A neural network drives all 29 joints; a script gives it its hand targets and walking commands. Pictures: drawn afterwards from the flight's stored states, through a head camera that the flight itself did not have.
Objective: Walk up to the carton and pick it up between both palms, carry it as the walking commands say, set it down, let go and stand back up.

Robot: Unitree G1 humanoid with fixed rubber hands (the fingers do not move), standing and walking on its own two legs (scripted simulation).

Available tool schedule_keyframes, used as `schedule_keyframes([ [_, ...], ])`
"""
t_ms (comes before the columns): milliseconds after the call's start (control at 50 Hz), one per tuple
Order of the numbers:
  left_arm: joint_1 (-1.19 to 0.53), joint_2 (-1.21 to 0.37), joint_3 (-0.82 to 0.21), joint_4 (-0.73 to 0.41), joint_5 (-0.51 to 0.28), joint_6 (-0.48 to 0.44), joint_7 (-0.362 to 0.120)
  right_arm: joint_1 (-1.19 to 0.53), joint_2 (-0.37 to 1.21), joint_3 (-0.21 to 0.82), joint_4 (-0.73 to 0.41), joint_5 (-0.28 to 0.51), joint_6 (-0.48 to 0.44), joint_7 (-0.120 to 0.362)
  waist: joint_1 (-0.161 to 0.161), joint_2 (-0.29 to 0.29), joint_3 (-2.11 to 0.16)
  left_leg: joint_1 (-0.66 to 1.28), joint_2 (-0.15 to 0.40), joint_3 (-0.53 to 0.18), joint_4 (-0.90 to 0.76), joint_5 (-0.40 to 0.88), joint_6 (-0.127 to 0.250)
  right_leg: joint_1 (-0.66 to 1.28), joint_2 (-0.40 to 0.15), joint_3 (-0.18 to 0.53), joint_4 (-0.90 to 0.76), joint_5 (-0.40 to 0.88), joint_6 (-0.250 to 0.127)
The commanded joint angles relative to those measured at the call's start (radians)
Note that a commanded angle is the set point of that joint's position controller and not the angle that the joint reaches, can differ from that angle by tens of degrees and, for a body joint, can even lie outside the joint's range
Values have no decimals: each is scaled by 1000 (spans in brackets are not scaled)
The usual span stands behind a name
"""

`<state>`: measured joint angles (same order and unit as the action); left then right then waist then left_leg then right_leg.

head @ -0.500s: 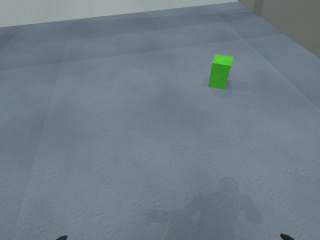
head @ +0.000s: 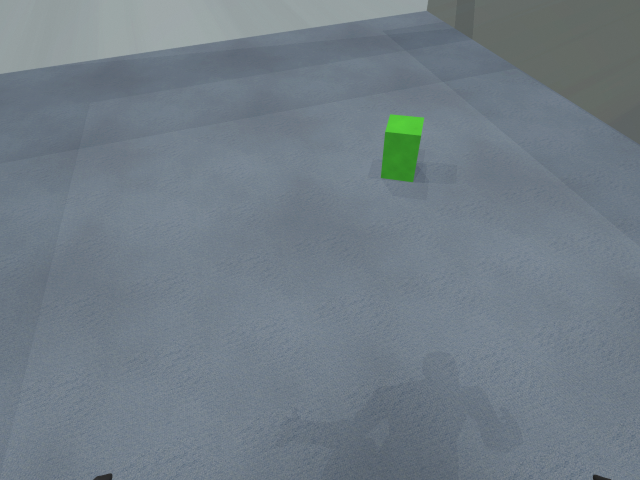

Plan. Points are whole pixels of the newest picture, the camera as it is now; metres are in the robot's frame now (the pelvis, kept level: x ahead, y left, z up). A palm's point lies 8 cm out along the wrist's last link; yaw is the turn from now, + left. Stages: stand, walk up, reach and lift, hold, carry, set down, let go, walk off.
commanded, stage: walk up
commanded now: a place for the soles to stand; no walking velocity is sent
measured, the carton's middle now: (401, 148) +1.72 -0.36 -0.64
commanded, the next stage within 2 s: none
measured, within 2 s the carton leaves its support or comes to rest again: neither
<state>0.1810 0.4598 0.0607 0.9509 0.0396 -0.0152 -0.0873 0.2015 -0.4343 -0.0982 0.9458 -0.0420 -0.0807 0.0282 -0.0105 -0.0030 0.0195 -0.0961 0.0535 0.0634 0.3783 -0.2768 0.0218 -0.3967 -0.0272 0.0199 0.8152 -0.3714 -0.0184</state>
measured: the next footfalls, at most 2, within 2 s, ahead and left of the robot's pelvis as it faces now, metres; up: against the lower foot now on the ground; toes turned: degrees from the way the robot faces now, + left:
right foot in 0.16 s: +0.19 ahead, -0.19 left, +0.00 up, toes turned -6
left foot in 0.60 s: +0.33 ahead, +0.02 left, +0.00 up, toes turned -5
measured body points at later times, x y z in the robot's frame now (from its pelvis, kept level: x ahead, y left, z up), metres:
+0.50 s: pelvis +0.15 -0.09 +0.00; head +0.13 -0.08 +0.45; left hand +0.20 +0.26 -0.09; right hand +0.25 -0.43 -0.08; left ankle +0.28 +0.02 -0.71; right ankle +0.15 -0.19 -0.74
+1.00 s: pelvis +0.36 -0.13 -0.01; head +0.39 -0.13 +0.44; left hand +0.64 +0.12 -0.09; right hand +0.25 -0.46 -0.10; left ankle +0.29 +0.02 -0.74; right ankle +0.47 -0.27 -0.73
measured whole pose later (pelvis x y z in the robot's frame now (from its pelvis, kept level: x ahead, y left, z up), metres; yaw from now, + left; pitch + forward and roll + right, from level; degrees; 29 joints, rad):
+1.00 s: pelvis +0.36 -0.13 -0.01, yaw -14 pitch -1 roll +0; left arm 0.08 0.47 0.06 0.80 0.02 -0.06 -0.10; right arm 0.46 -0.47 -0.08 0.83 -0.01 -0.09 0.06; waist -0.10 -0.02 0.06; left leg 0.00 0.09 0.14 0.43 -0.39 -0.03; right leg -0.44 -0.03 -0.08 0.53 -0.15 -0.06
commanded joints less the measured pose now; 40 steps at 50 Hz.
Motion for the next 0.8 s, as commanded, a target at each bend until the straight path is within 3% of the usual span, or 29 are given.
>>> schedule_keyframes([
  [0,-99,170,55,-139,-6,-26,-43,-109,-290,-62,-120,-16,-24,7,10,184,71,-43,265,-163,-279,-352,184,-145,-88,-35,-40,60,21],
  [20,-96,171,62,-131,-11,-27,-49,-88,-277,-63,-133,-5,-24,12,-2,149,66,-109,252,-119,-264,-344,164,-66,-74,-54,-72,85,21],
  [40,-82,167,60,-128,-14,-23,-56,-98,-291,-64,-141,-4,-22,16,0,208,53,-125,226,-64,-234,-357,150,-5,-64,-99,-111,90,20],
  [80,25,174,75,-108,-21,-17,-57,-170,-308,-73,-154,-12,-14,19,76,201,49,-301,236,-29,-165,-488,138,209,-56,-145,-144,112,9],
  [100,107,177,77,-89,-21,-22,-47,-141,-270,-59,-154,-14,-5,19,99,77,28,-329,190,32,12,-473,130,286,-11,-178,-205,62,2],
  [120,257,235,111,-46,-15,-35,-25,-110,-220,-38,-149,-19,4,22,179,-160,-66,-453,92,101,383,-382,114,519,36,-146,-233,-56,-18],
  [140,425,323,129,-32,-6,-43,10,-143,-120,1,-190,-3,-1,20,262,-431,-87,-725,-29,105,806,-413,81,619,-148,256,-424,-384,-101],
  [160,398,345,117,-89,-11,-53,38,-209,-114,10,-231,18,-4,14,245,-321,-35,-803,-53,-123,946,-342,54,473,-262,572,-633,-543,-166],
  [180,225,362,108,-128,-33,-49,37,-145,-223,-27,-203,40,-3,15,116,-101,-27,-725,19,-173,875,-200,38,309,-354,725,-741,-607,-207],
  [200,84,358,107,-166,-25,-55,31,-29,-304,-52,-155,35,-8,19,19,-20,9,-615,66,-148,812,-184,15,218,-368,664,-691,-572,-252],
  [220,39,329,107,-188,-29,-60,31,47,-303,-49,-112,39,-2,21,-1,-42,15,-520,80,-135,718,-161,1,145,-331,573,-679,-505,-237],
  [240,9,304,98,-198,-23,-65,30,76,-287,-43,-96,32,6,30,-17,-154,12,-430,77,-95,656,-143,-9,46,-257,442,-694,-472,-198],
  [260,22,273,80,-196,-19,-69,26,61,-261,-46,-91,33,17,42,-20,-185,53,-369,65,-80,617,-94,-15,-38,-214,357,-702,-414,-186],
  [300,48,253,76,-185,-10,-71,22,49,-240,-49,-105,31,21,61,-4,-170,58,-365,39,-44,525,-44,-25,-28,-172,295,-698,-351,-174],
  [340,101,274,87,-177,-9,-75,25,-8,-231,-50,-139,27,19,68,18,-109,10,-414,19,-36,457,-11,-30,75,-194,327,-698,-349,-188],
  [420,160,272,88,-177,-13,-79,23,-94,-200,-49,-191,28,15,71,46,-104,26,-443,-14,-13,323,12,-16,184,-200,270,-679,-258,-190],
  [520,57,276,83,-204,-9,-67,21,25,-182,-54,-175,37,3,62,-32,-147,40,-158,-19,10,136,6,5,63,-198,199,-592,-208,-160],
  [540,41,236,67,-202,-4,-63,18,96,-190,-66,-148,31,-2,53,-66,-100,27,-21,-41,23,91,24,11,-10,-167,165,-500,-193,-148],
  [560,59,176,39,-209,-4,-62,18,177,-217,-79,-114,27,-12,36,-105,43,3,179,-43,-30,31,-54,26,-152,-94,98,-296,-149,-125],
  [580,40,81,16,-239,-16,-67,21,290,-306,-100,-114,2,-24,12,-162,303,8,252,207,-400,-185,-380,51,-329,45,6,116,-126,-76],
  [600,68,98,20,-252,-32,-73,28,247,-339,-94,-165,11,-38,3,-110,139,3,226,352,-692,-268,-447,91,-447,108,133,252,-67,-44],
  [620,70,183,34,-240,-31,-73,34,153,-350,-85,-184,30,-41,0,-74,39,3,182,394,-720,-263,-488,124,-461,55,198,291,1,-20],
  [640,84,250,55,-212,-31,-72,30,108,-310,-72,-185,47,-44,6,-16,-2,30,88,314,-562,-223,-408,134,-382,-1,209,272,73,-3],
  [660,120,250,61,-190,-33,-70,25,94,-284,-54,-173,47,-45,7,9,59,39,28,274,-471,-224,-372,99,-330,-17,185,240,80,7],
  [680,148,231,55,-172,-37,-64,14,68,-260,-40,-193,35,-41,8,19,135,47,-9,225,-355,-242,-312,104,-285,-25,142,174,87,22],
  [700,124,232,53,-158,-30,-59,10,85,-261,-42,-188,35,-42,11,-4,116,64,-35,211,-303,-267,-259,84,-259,-19,122,137,141,40],
  [720,82,216,57,-176,-29,-56,4,85,-266,-45,-190,29,-44,13,3,166,93,-70,198,-254,-283,-220,121,-237,-25,94,110,169,51],
  [740,64,194,49,-185,-26,-57,-1,91,-265,-45,-182,25,-45,14,-7,133,97,-52,205,-218,-283,-165,124,-262,-31,75,62,202,47],
  [780,-1,175,47,-194,-30,-56,-11,118,-263,-43,-180,35,-45,19,-18,167,118,-51,171,-135,-285,-81,121,-239,-39,39,-40,265,46],
])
